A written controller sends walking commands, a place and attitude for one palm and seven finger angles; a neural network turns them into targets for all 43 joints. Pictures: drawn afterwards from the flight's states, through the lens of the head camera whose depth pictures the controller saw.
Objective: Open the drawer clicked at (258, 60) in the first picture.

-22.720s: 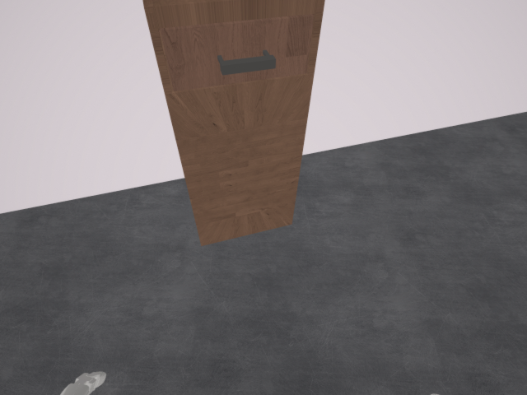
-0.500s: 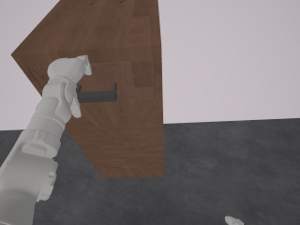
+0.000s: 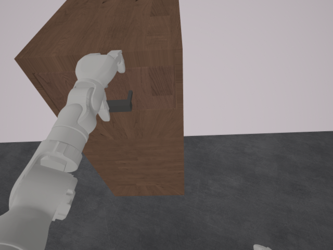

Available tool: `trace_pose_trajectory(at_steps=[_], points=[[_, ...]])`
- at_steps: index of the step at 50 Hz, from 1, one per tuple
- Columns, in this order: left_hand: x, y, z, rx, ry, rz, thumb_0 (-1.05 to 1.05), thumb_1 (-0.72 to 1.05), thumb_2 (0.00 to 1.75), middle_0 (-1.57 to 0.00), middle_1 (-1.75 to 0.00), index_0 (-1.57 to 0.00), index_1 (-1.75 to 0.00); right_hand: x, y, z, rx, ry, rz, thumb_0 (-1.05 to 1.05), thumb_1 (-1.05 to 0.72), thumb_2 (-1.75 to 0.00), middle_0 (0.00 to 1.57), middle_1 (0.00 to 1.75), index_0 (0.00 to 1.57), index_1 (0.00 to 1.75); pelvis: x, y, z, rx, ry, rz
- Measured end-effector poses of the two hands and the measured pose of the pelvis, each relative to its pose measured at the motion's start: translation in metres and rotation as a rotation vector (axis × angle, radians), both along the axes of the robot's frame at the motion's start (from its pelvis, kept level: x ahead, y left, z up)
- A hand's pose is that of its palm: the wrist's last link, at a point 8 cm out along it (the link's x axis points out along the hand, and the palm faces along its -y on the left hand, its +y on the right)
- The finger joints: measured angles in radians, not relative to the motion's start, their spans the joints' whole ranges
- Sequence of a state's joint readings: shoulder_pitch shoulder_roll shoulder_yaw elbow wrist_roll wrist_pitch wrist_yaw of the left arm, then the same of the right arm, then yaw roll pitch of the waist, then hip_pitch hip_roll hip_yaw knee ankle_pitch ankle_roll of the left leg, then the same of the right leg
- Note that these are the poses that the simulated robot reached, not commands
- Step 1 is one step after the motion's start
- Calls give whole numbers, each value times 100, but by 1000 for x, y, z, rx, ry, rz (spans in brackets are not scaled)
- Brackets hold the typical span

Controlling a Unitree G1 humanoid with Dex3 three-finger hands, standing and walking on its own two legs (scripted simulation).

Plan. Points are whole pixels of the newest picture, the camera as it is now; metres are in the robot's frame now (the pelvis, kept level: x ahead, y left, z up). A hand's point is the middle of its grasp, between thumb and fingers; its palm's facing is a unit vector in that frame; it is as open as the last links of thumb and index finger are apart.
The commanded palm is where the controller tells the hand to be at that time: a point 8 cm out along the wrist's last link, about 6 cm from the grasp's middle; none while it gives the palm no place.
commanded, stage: re-aim the fingers above the handle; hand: left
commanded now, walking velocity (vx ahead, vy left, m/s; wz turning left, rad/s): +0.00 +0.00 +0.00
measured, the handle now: (108, 100) +0.50 +0.19 +0.08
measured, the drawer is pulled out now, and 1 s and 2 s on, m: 0.00 0.00 0.00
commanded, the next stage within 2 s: lower the fingers behind the handle in 1.28 s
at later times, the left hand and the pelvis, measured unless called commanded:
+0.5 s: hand (98, 105) +0.41 +0.17 +0.15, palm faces +0.14 -0.08 -0.99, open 13.8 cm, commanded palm +0.38 +0.21 +0.20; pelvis +0.00 +0.00 +0.00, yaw +1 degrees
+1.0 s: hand (101, 94) +0.44 +0.17 +0.16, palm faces +0.15 -0.09 -0.99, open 13.8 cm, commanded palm +0.40 +0.21 +0.20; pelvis +0.01 +0.00 +0.00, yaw +1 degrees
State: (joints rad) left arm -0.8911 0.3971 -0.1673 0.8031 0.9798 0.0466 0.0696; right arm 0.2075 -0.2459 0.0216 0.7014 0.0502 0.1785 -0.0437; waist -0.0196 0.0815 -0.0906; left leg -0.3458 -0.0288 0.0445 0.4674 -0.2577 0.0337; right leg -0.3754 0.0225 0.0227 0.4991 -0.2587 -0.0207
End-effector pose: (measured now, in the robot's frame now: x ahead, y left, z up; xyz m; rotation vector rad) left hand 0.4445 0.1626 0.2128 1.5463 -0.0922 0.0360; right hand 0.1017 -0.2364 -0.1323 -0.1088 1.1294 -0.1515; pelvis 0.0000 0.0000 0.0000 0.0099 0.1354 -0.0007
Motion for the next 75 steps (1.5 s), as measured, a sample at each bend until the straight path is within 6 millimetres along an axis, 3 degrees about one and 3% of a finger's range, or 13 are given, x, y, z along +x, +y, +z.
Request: trace_pose_trajectory(at_steps=[11, 17, 22, 34, 41, 46, 49, 53, 58, 61, 64, 69, 75], points=[[-24, 56, -22, 36, 162, 113, 0, -49, 30, -34, -121, -33, -123, -7, -20, 11, -55, -32, -13, 1, -90, -90, 20, 30, 20, 30, -3, -9, 0, 1, -23, 14], [-56, 22, -27, 5, 93, -119, -1, -49, 30, -33, -120, -32, -121, 4, -36, 16, -106, -33, 25, 1, -91, -90, 20, 30, 20, 30, -1, -4, -1, -5, -37, 42], [-67, -1, -18, -54, -29, -185, -1, -49, 30, -32, -120, -32, -120, 31, -25, 17, -68, -90, 45, 1, -91, -90, 20, 30, 20, 30, -1, -1, 0, -2, -51, 29], [-67, 78, -6, 20, 73, 236, -1, -49, 30, -32, -120, -31, -120, 79, 23, 26, 51, -195, 131, 1, -91, -90, 20, 30, 20, 30, 3, -3, 3, 1, -57, 42], [-75, 16, -43, -2, 208, -98, -1, -49, 30, -32, -120, -31, -120, 93, 21, 31, -19, -217, 178, 1, -90, -90, 20, 30, 20, 30, 5, 2, 0, -2, -68, 75], [-58, -15, -32, -47, 55, -266, -1, -49, 30, -32, -120, -32, -120, 84, 17, 26, -33, -203, 136, 1, -91, -90, 20, 30, 20, 30, 5, 5, -2, -4, -46, 49], [-36, 2, -13, -53, -50, -180, 0, -49, 30, -32, -120, -32, -120, 69, 16, 19, -20, -150, 104, 1, -91, -90, 20, 30, 20, 30, 6, 5, -1, -3, -33, 29], [-15, 52, 8, -16, -98, 73, 0, -49, 30, -32, -120, -32, -120, 46, 15, 8, 8, -55, 75, 1, -91, -90, 20, 30, 20, 30, 11, 5, 1, -3, -12, 5], [-30, 98, -7, 11, 66, 303, 0, -48, 30, -31, -120, -31, -120, 31, 9, 1, 42, 15, 55, 1, -91, -90, 20, 30, 20, 30, 20, 7, 2, -5, -4, 13], [-53, 81, -37, -20, 214, 208, -1, -48, 30, -31, -120, -30, -120, 38, 4, 5, 18, 4, 78, 1, -91, -90, 20, 30, 20, 30, 22, 9, 2, -5, -20, 40], [-77, 33, -62, -59, 280, -47, -1, -48, 30, -31, -120, -31, -120, 57, 3, 12, -30, -55, 112, 1, -91, -90, 20, 30, 20, 30, 20, 11, 0, -3, -38, 60], [-97, -31, -47, -82, 76, -382, -1, -48, 30, -32, -120, -32, -120, 88, 10, 24, -48, -193, 125, 1, -91, -90, 20, 30, 20, 30, 12, 11, -2, -7, -46, 55], [-50, 5, 5, -62, -117, -149, 0, -49, 30, -32, -120, -32, -120, 88, 30, 28, 23, -211, 133, 1, -91, -90, 20, 30, 20, 30, 0, 2, -1, -2, -48, 27]])
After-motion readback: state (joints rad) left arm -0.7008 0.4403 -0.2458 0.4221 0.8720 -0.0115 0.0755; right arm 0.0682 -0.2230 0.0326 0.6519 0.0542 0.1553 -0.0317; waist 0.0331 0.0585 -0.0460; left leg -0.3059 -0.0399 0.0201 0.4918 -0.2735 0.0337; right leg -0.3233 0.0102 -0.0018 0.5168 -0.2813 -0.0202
